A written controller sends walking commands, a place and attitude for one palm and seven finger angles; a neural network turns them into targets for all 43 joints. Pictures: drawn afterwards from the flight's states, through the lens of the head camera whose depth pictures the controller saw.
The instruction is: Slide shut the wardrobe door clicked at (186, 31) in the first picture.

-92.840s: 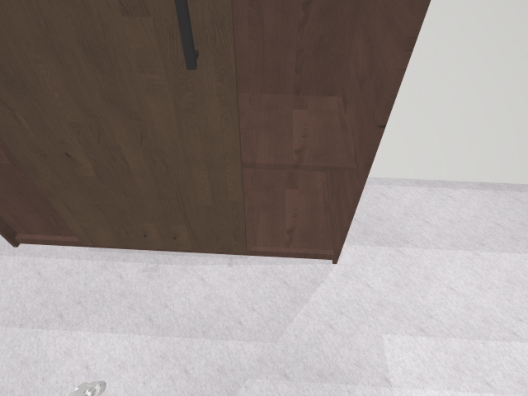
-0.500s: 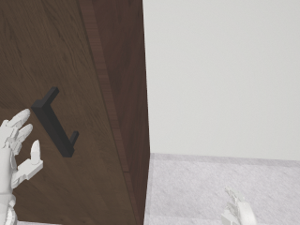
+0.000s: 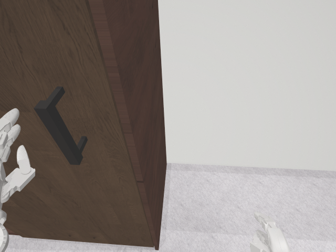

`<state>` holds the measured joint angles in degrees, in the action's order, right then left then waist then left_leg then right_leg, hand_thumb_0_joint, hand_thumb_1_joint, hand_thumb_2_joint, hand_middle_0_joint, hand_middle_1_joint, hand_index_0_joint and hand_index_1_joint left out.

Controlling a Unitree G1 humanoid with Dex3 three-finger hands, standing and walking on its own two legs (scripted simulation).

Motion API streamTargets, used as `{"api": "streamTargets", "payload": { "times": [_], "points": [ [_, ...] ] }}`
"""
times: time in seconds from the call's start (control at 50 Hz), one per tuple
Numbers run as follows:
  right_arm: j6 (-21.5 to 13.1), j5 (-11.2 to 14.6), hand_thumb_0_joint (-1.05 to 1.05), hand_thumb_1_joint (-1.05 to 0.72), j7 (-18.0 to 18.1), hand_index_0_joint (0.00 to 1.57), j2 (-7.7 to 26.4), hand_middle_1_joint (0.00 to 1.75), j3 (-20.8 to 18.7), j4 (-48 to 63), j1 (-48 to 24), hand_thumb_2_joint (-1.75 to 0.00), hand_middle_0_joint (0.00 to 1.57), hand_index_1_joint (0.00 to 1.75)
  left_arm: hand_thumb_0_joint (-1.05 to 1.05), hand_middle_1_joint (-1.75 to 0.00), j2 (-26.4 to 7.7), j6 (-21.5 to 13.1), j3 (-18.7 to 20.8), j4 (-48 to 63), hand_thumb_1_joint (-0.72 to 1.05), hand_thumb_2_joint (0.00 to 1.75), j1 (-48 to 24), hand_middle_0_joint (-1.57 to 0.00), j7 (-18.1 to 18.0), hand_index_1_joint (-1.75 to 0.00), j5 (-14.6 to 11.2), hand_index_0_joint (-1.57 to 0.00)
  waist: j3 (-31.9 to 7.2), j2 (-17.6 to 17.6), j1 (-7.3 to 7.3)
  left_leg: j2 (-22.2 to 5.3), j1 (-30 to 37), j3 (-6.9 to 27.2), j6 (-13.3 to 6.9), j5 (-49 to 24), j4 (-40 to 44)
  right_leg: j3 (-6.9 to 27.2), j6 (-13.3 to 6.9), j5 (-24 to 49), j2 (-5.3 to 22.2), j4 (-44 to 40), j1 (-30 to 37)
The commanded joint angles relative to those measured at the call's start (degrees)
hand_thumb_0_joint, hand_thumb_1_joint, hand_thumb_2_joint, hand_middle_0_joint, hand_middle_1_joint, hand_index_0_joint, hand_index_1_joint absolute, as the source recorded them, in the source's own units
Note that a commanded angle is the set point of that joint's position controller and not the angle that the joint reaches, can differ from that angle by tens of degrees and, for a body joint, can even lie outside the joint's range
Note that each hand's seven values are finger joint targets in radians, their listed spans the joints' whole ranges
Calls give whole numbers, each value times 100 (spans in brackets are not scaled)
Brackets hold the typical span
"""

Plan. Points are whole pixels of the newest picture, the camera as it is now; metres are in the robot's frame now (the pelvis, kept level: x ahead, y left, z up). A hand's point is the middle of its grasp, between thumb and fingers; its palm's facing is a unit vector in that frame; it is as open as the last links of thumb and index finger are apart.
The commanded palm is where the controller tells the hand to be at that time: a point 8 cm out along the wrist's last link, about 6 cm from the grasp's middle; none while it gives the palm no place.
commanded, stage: step back with the hand held close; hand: left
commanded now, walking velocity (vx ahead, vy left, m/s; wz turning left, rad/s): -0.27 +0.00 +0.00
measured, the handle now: (67, 128) +0.27 +0.22 +0.21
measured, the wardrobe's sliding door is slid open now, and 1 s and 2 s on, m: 0.00 0.00 0.00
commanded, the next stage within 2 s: stop stepping back and stand still in 1.00 s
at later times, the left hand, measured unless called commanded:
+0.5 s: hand out of the picture +0.13 +0.32 +0.16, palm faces +0.40 -0.77 -0.51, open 7.4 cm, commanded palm +0.07 +0.36 +0.18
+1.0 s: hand out of the picture +0.07 +0.35 +0.17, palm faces +0.35 -0.86 -0.38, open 7.4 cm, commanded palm +0.02 +0.40 +0.18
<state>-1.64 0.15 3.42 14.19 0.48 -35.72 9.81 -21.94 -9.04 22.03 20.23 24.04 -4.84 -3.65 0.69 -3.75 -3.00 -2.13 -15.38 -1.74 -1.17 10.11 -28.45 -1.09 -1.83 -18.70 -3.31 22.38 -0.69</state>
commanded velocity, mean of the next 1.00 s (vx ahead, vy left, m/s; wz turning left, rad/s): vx -0.32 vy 0.00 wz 0.03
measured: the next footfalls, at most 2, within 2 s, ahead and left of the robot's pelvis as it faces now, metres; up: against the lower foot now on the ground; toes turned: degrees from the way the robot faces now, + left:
right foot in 0.88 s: -0.16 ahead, -0.04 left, +0.00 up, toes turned -4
left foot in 1.02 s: -0.01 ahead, +0.16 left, +0.00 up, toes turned -6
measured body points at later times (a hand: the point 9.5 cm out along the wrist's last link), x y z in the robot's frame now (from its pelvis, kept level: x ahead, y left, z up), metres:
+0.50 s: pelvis -0.07 +0.06 -0.01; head -0.04 +0.07 +0.44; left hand +0.10 +0.36 +0.19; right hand +0.10 -0.17 -0.10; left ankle +0.05 +0.12 -0.73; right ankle -0.07 -0.09 -0.74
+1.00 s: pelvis -0.15 +0.11 -0.01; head -0.14 +0.15 +0.44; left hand +0.05 +0.40 +0.19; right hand +0.02 -0.13 -0.08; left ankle -0.05 +0.17 -0.73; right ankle -0.20 -0.03 -0.74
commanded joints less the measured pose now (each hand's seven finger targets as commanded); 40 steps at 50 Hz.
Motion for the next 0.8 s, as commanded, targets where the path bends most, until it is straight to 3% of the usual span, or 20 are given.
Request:
{"api": "streamTargets", "payload": {
  "times": [0.0, 0.1, 0.14, 0.2, 0.3, 0.34, 0.38, 0.42, 0.46, 0.5, 0.54, 0.56, 0.58, 0.6, 0.62, 0.64, 0.66, 0.68, 0.74, 0.78],
  "points": [
    [-65, 56, 0, -90, 4, 20, 571, 30, -295, 1240, -578, -90, 20, 30, 0, -30, -1001, -325, 577, 1234, 90, 90, 78, -20, -87, -30, 55, -20, -694, 283, 80, -139, 1116, -14, -297, -1703, -255, 480, 734, 3853, 912, 34, -1165],
    [61, 78, 0, -90, 50, 20, 542, 30, -303, 1452, -530, -90, 20, 30, 0, -30, -1303, -351, 860, 1848, 90, 90, 266, -20, -199, -30, 35, -20, -912, 354, 123, -364, 1109, 177, -258, -1986, -169, 481, 510, 2780, 755, 235, -1366],
    [45, 53, 0, -90, 81, 20, 587, 30, -311, 1481, -518, -90, 20, 30, 0, -30, -1484, -402, 1046, 2059, 90, 90, 279, -20, -241, -30, 17, -20, -920, 76, 128, -447, 992, 320, -251, -1827, -21, 452, 387, 2173, 685, 328, -1418],
    [-47, 43, 0, -90, 82, 20, 567, 30, -310, 1518, -467, -90, 20, 30, 0, -30, -1409, -471, 1081, 2123, 90, 90, 450, -20, -286, -30, -12, -20, -797, -234, 144, -611, 439, 657, -280, -791, 296, 389, 235, 1066, 500, 439, -1384],
    [-313, 16, 0, -90, 82, 20, 643, 30, -326, 1492, -373, -90, 20, 30, 0, -30, -1299, -599, 1180, 2204, 90, 90, 663, -20, -325, -30, 15, -20, -610, -947, 153, -980, -937, 1456, -383, 2224, 1588, 37, 145, -182, 104, 1128, -809],
    [-370, 16, 0, -90, 90, 20, 655, 30, -328, 1486, -334, -90, 20, 30, 0, -30, -1260, -589, 1163, 2081, 90, 90, 799, -20, -335, -30, -20, -20, -581, -934, 130, -990, -1170, 1479, -365, 2438, 1693, 30, 95, -338, 100, 1131, -751],
    [-406, 27, 0, -90, 71, 20, 633, 30, -330, 1401, -205, -90, 20, 30, 0, -30, -1214, -571, 1095, 2068, 90, 90, 838, -20, -340, -30, -10, -20, -667, -456, 164, -840, -1020, 1261, -239, 2322, 1479, 52, 19, -473, 158, 807, -865],
    [-411, 33, 0, -90, 70, 20, 589, 30, -331, 1344, -163, -90, 20, 30, 0, -30, -1217, -553, 1039, 2054, 90, 90, 833, -20, -358, -30, -8, -20, -592, 134, 214, -440, -608, 788, -82, 1970, 711, 445, -142, -756, 471, 59, -1500],
    [-430, 15, 0, -90, 97, 20, 553, 30, -319, 1171, -77, -90, 20, 30, 0, -30, -1174, -539, 844, 2176, 90, 90, 601, -20, -408, -30, -39, -20, -496, 975, 323, 64, 372, 398, 123, 1211, -965, 1411, -620, -1100, 1342, -721, -2860],
    [-468, -21, 0, -90, 91, 20, 489, 30, -288, 994, -37, -90, 20, 30, 0, -30, -1136, -485, 720, 2139, 90, 90, 195, -20, -512, -30, 29, -20, -358, 1321, 405, 168, 395, 348, 140, 999, -1824, 1622, -781, -168, 1910, -679, -3143],
    [-509, -47, 0, -90, 151, 20, 540, 30, -257, 995, -181, -90, 20, 30, 0, -30, -1431, -485, 866, 2322, 90, 90, -268, -20, -549, -30, 60, -20, -303, 980, 431, 80, 402, 463, 103, 626, -724, 1046, -442, 820, 1496, 59, -2806],
    [-529, -47, 0, -90, 206, 20, 627, 30, -257, 1047, -287, -90, 20, 30, 0, -30, -1341, -491, 813, 2377, 90, 90, -354, -20, -533, -30, 72, -20, -227, 94, 381, -267, 89, 1004, -56, 229, 235, 562, -101, 636, 852, 730, -2514],
    [-589, -26, 0, -90, 224, 20, 675, 30, -244, 1174, -442, -90, 20, 30, 0, -30, -1388, -530, 912, 2457, 90, 90, -319, -20, -531, -30, 88, -20, -422, -895, 228, -886, -278, 1713, -265, 646, 1103, 161, 216, -46, 267, 1392, -2048],
    [-685, -5, 0, -90, 200, 20, 654, 30, -276, 1188, -419, -90, 20, 30, 0, -30, -1366, -651, 1006, 2499, 90, 90, -287, -20, -497, -30, 115, -20, -648, -1441, 226, -1442, -982, 2476, -471, 2831, 2153, 131, 253, -891, -102, 2518, -1238],
    [-719, -81, 0, -90, 176, 20, 706, 30, -311, 1128, -308, -90, 20, 30, 0, -30, -1446, -710, 1184, 2449, 90, 90, -248, -20, -497, -30, 195, -20, -593, -1525, 220, -1617, -1774, 2794, -546, 3921, 2642, 178, 209, -954, -277, 3425, -743],
    [-693, -99, 0, -90, 179, 20, 639, 30, -343, 1167, -324, -90, 20, 30, 0, -30, -1609, -753, 1318, 2491, 90, 90, -125, -20, -503, -30, 95, -20, -652, -1133, 161, -1515, -1547, 2720, -538, 3231, 2414, 284, 133, -1021, -217, 3483, -1027],
    [-701, -127, 0, -90, 98, 20, 555, 30, -347, 1095, -242, -90, 20, 30, 0, -30, -1428, -755, 1203, 2484, 90, 90, 131, -20, -470, -30, 87, -20, -751, -695, 144, -1366, -1094, 2286, -514, 2564, 2177, 229, 76, -1026, -159, 3313, -1273],
    [-703, -111, 0, -90, 27, 20, 515, 30, -338, 1082, -243, -90, 20, 30, 0, -30, -1288, -749, 1071, 2499, 90, 90, 340, -20, -449, -30, 74, -20, -828, -610, 115, -1212, -755, 1897, -447, 2200, 2093, 75, 62, -1048, -147, 3028, -1381],
    [-673, -104, 0, -90, -47, 20, 486, 30, -289, 1098, -215, -90, 20, 30, 0, -30, -1130, -739, 873, 2532, 90, 90, 638, -20, -421, -30, -30, -20, -912, -1199, 106, -976, -484, 1331, -197, 1799, 2175, -196, 5, -1161, -209, 1912, -1090],
    [-610, -129, 0, -90, -76, 20, 464, 30, -290, 961, -107, -90, 20, 30, 0, -30, -1120, -699, 832, 2264, 90, 90, 622, -20, -391, -30, -70, -20, -1006, -1060, 141, -927, -299, 1154, 148, 1470, 2073, -254, -65, -955, -139, 615, -767]
  ]
}}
